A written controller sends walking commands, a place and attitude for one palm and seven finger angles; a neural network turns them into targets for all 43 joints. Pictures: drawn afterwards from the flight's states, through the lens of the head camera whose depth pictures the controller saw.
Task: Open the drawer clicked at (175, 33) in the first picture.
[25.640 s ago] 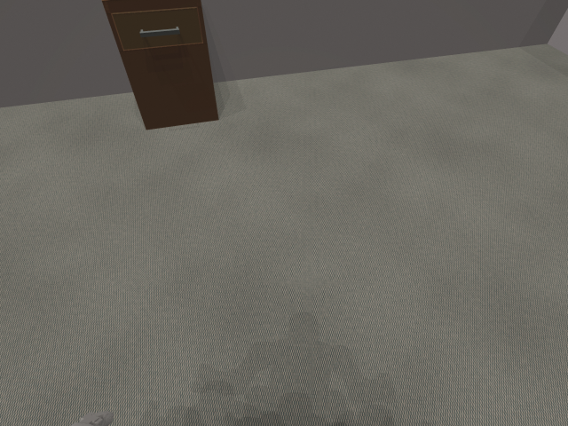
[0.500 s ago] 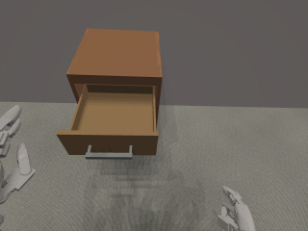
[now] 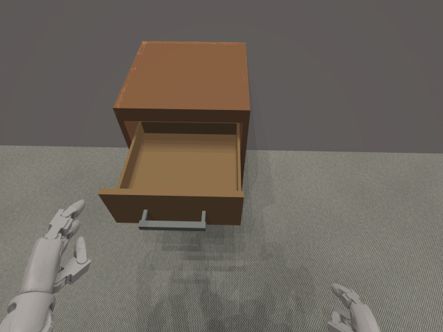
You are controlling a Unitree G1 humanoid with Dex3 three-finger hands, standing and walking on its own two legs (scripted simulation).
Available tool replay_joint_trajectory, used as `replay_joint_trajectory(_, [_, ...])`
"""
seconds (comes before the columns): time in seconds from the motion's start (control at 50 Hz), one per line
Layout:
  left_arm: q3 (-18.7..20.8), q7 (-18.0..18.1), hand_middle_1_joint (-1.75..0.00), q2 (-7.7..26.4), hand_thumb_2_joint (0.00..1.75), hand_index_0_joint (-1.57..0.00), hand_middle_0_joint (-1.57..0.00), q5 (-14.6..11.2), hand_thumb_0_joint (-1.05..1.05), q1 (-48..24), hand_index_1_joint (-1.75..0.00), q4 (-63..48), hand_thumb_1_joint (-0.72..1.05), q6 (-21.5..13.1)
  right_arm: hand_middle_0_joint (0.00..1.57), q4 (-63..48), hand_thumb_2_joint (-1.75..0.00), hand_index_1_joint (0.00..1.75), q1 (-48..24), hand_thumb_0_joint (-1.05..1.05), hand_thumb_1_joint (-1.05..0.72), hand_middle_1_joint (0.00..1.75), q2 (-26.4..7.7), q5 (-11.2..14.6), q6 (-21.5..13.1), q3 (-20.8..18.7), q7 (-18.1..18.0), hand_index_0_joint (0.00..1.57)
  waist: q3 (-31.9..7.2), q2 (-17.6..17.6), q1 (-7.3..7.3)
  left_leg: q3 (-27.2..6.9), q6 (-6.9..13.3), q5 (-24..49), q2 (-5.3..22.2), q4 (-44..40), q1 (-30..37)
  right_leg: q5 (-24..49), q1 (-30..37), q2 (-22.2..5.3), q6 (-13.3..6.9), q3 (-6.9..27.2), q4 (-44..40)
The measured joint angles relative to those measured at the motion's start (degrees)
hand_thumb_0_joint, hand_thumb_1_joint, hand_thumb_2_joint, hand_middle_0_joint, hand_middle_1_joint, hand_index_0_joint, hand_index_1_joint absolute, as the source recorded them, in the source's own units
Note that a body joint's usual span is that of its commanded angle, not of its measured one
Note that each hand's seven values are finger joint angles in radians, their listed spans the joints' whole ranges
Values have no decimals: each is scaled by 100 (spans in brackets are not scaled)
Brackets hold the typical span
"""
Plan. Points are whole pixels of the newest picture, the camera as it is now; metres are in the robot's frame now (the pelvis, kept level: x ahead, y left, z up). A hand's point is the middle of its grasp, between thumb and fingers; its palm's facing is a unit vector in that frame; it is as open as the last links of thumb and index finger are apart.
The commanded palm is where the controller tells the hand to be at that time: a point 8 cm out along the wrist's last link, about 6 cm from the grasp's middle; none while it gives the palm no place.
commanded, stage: let the arm hang, fingers relaxed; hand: left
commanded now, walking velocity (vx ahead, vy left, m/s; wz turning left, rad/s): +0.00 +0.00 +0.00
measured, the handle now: (173, 219) +0.43 +0.17 -0.21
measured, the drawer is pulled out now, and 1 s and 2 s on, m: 0.29 0.29 0.29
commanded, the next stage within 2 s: look to check the result in 1.00 s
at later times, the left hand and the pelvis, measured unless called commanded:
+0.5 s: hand out of the picture -0.05 +0.18 -0.16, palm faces -0.04 -0.98 -0.21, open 7.3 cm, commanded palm none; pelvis -0.01 -0.01 +0.01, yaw -2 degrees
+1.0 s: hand out of the picture -0.01 +0.14 -0.17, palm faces -0.02 -0.98 -0.18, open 7.3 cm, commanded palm none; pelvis -0.01 -0.02 +0.01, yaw -2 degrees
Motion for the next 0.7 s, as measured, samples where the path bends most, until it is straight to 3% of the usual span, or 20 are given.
replay_joint_trajectory(0.06, [-413, -98, -30, -358, 90, -20, -20, 44, 0, -643, -30, 2380, 90, 664, 20, 314, -90, 30, -17, 1, -91, 30, -26, -78, 273, 62, 21, 20, 5, -18, -78, 58, 7, -53, -20, 63, 68, -92, -16, -20, 17, 64, 196])
replay_joint_trajectory(0.1, [-665, -134, -30, -575, 90, -20, -20, 38, 1, -781, -30, 3546, 90, 893, 20, 464, -90, 30, 53, 1, -91, 30, 29, -106, 379, 99, 3, 20, 97, -120, -144, 108, -11, -36, 6, -7, 193, -71, 68, 10, -2, 117, 166])
replay_joint_trajectory(0.16, [-1028, -198, -30, -934, 90, -20, -20, -3, 1, -723, -30, 4718, 91, 982, 20, 746, -90, 30, 244, 1, -91, 30, 109, -104, 476, 137, -41, 20, 263, -274, -187, 164, -40, 39, 69, -189, 389, 45, 249, 80, -33, 171, -44])
replay_joint_trajectory(0.2, [-1003, -94, -30, -1081, 90, -20, -20, -54, 0, -660, -30, 5195, 95, 931, 20, 975, -90, 30, 434, 1, -91, 30, 173, -89, 515, 147, -75, 20, 361, -355, -159, 152, -57, 95, 113, -290, 461, 140, 359, 126, -56, 157, -219])
replay_joint_trajectory(0.32, [-1043, -161, -30, -946, 90, -21, -21, -74, 0, -442, -30, 6011, 99, 797, 20, 1637, -90, 30, 991, 1, -91, 30, 327, -76, 606, 150, -154, 20, 495, -305, -27, 89, -83, 213, 160, -479, 567, 323, 550, 175, -94, 90, -560])
replay_joint_trajectory(0.52, [-1102, -107, -30, -1097, 90, -20, -20, -108, 0, -264, -30, 6557, 92, 734, 20, 2028, -90, 30, 1316, 1, -91, 30, 596, -47, 556, 152, -211, 20, 489, -32, -90, 131, -62, 273, 117, -557, 626, 324, 540, 134, -85, 133, -512])
replay_joint_trajectory(0.7, [-1111, -79, -30, -1377, 90, -20, -20, -94, 0, -444, -30, 6489, 91, 658, 20, 2049, -90, 30, 1216, 1, -91, 30, 790, -56, 482, 146, -213, 20, 332, -2, -110, 169, -75, 283, 110, -553, 620, 281, 465, 128, -101, 172, -386])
